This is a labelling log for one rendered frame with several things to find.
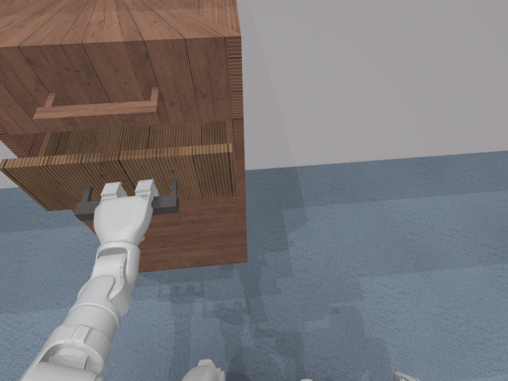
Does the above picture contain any drawer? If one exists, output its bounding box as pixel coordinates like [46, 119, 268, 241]
[0, 121, 236, 211]

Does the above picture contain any left robot forearm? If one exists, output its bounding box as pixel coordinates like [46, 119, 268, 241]
[18, 241, 140, 381]

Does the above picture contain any cabinet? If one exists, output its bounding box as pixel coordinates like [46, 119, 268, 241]
[0, 0, 248, 273]

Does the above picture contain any robot left hand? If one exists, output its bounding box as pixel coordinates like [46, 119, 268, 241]
[94, 179, 159, 247]

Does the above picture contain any left robot thigh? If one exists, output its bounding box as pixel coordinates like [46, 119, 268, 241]
[181, 365, 225, 381]

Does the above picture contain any handle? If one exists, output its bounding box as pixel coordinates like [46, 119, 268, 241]
[33, 100, 161, 131]
[75, 179, 179, 221]

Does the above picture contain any left robot upper arm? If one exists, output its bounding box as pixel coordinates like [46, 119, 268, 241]
[25, 361, 104, 381]

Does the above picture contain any left robot shin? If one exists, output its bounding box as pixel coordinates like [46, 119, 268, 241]
[198, 360, 215, 366]

